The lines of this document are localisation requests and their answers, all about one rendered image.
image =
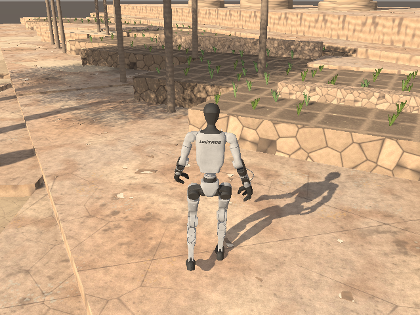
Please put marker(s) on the left robot shin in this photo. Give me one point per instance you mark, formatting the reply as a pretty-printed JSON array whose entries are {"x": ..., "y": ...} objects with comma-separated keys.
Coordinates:
[{"x": 191, "y": 240}]

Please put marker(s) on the left robot upper arm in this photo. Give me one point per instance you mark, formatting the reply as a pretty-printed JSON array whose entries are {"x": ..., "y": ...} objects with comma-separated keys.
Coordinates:
[{"x": 186, "y": 147}]

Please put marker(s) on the robot left forearm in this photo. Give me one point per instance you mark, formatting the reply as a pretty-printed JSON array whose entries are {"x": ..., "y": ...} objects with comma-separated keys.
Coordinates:
[{"x": 179, "y": 168}]

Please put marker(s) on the robot right forearm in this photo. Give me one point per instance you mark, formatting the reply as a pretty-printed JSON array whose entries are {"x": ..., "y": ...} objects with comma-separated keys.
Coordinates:
[{"x": 244, "y": 176}]

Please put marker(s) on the robot left hand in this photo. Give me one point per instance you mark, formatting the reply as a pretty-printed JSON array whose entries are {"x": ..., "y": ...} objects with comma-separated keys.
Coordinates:
[{"x": 176, "y": 177}]

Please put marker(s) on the robot right hand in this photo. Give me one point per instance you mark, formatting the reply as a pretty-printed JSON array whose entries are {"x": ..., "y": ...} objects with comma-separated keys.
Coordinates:
[{"x": 248, "y": 191}]

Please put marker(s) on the right robot upper arm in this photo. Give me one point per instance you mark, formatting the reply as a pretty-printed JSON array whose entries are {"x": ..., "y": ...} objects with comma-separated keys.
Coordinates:
[{"x": 235, "y": 149}]

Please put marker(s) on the robot torso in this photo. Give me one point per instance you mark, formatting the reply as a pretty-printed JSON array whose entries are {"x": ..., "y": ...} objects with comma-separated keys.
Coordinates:
[{"x": 210, "y": 150}]

